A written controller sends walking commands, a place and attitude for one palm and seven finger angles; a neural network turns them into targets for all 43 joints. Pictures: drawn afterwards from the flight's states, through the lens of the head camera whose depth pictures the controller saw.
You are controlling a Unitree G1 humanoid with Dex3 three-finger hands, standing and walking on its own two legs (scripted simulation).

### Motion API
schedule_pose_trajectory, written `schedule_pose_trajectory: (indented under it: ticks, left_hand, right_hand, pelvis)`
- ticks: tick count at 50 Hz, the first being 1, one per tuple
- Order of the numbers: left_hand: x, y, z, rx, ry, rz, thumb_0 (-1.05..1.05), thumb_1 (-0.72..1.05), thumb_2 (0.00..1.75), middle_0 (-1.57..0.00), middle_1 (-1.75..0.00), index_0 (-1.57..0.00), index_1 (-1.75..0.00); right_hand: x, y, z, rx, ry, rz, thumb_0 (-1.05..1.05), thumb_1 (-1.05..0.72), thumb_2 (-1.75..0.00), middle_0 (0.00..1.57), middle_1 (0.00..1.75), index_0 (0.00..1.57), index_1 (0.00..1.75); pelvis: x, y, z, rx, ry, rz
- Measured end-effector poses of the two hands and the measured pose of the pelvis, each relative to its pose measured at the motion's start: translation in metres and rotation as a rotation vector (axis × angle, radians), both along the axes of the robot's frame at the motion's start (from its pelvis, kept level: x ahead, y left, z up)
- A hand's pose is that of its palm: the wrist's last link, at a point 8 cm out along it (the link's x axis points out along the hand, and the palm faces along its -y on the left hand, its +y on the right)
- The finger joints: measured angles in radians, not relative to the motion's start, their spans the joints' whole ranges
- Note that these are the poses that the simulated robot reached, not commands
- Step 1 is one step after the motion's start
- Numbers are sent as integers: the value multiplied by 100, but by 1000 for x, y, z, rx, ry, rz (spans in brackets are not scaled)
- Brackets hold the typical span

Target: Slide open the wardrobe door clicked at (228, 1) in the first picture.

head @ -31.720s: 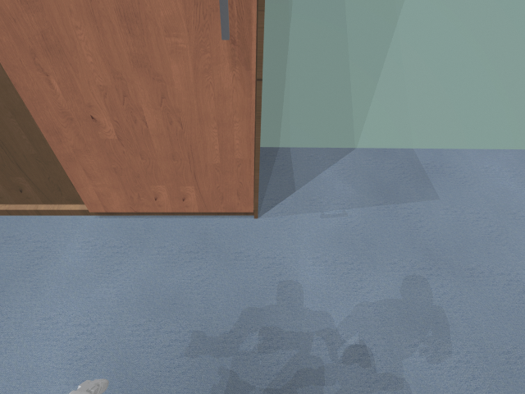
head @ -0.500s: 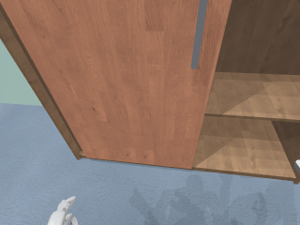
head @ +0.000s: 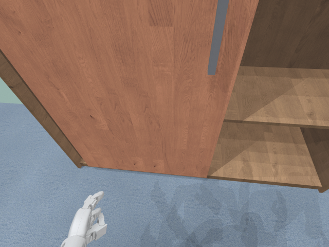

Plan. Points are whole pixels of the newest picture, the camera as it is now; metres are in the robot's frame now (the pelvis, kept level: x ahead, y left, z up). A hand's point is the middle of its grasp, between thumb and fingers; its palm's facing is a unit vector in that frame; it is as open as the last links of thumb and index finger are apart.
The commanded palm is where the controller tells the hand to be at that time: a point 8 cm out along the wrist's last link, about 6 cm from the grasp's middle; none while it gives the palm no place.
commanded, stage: stop stepping back and stand still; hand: right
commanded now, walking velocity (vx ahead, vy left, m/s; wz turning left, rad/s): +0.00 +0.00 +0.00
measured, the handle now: (218, 25) +0.57 -0.11 +0.24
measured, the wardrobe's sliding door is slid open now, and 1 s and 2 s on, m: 0.68 0.68 0.68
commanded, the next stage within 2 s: let the arm hang, fingers relaxed in 0.22 s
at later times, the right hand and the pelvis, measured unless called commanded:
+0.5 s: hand out of the picture +0.15 -0.24 -0.09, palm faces +0.03 +0.93 -0.37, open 7.4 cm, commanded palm none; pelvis -0.02 -0.01 -0.01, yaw -1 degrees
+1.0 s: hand out of the picture -0.08 -0.19 -0.17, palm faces +0.02 +0.98 -0.20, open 7.3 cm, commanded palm none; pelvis -0.04 -0.01 +0.01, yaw -1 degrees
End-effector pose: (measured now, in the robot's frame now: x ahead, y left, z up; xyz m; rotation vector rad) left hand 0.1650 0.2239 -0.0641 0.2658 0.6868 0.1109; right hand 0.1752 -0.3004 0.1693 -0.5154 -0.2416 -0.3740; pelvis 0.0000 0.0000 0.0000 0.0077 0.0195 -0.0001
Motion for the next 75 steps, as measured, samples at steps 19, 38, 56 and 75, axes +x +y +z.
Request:
schedule_pose_trajectory:
  ticks: [19,38,56,75]
  left_hand:
    - [-1,19,-11,-1,65,-6,1,90,90,-20,-30,-20,-30]
    - [-188,13,-63,-17,703,138,1,90,90,-20,-30,-20,-30]
    - [-214,-21,-78,-113,734,172,1,92,90,-20,-30,-20,-30]
    - [-183,-8,-71,-76,682,165,1,91,90,-20,-30,-20,-30]
  right_hand:
    - [6,-6,-54,50,270,7,1,-89,-90,21,30,21,30]
    - [-229,68,-314,597,1613,-230,0,-98,-90,21,30,21,30]
    - [-229,74,-310,595,1595,-230,1,-91,-90,20,30,20,30]
    - [-199,71,-310,588,1556,-206,1,-91,-90,20,30,20,30]
  pelvis:
    - [-1,-5,0,8,32,-13]
    - [-34,-1,6,11,-14,-30]
    - [-41,-9,6,4,-18,-21]
    - [-30,-9,9,1,-16,-22]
